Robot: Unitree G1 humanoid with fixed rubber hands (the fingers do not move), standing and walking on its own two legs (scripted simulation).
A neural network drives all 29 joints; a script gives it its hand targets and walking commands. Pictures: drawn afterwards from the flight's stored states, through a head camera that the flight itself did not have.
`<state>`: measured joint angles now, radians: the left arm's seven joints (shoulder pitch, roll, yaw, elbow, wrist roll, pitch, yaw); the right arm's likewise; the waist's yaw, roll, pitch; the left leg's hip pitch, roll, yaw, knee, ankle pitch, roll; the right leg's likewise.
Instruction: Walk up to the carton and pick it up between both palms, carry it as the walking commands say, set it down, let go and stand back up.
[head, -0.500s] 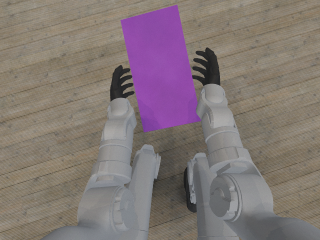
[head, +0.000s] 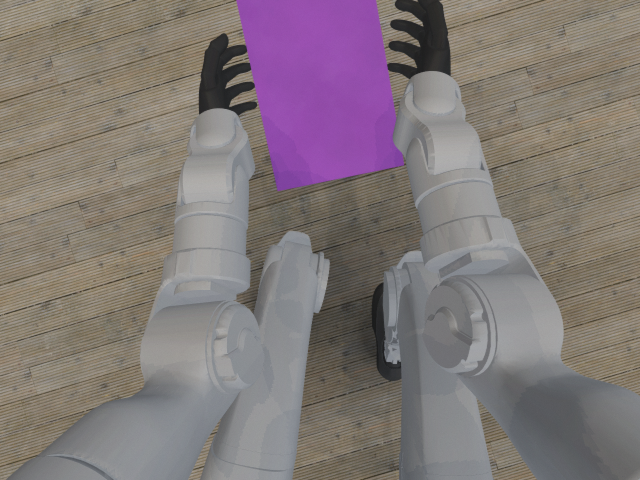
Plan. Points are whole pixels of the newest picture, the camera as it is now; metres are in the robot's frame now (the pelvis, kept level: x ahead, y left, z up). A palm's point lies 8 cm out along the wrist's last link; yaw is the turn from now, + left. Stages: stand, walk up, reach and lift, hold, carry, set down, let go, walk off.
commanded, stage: set down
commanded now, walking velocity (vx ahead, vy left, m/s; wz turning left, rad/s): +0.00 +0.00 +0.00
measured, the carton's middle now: (322, 66) +0.55 +0.09 -0.17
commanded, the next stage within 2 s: none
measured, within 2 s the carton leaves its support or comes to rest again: rests again in 1.78 s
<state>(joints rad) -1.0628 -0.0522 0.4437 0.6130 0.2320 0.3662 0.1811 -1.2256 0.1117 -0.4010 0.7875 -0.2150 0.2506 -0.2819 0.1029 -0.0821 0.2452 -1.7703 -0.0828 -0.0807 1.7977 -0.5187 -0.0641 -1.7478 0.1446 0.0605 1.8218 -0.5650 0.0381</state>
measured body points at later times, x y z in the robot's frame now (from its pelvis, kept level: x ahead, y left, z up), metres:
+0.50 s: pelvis -0.02 +0.02 -0.06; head +0.32 +0.08 +0.22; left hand +0.49 +0.22 -0.20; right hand +0.55 +0.00 -0.17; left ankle +0.13 +0.13 -0.46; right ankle +0.11 -0.11 -0.46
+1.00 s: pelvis +0.00 +0.03 -0.11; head +0.36 +0.10 +0.14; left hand +0.52 +0.22 -0.29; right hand +0.57 +0.00 -0.26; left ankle +0.13 +0.13 -0.46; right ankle +0.11 -0.11 -0.46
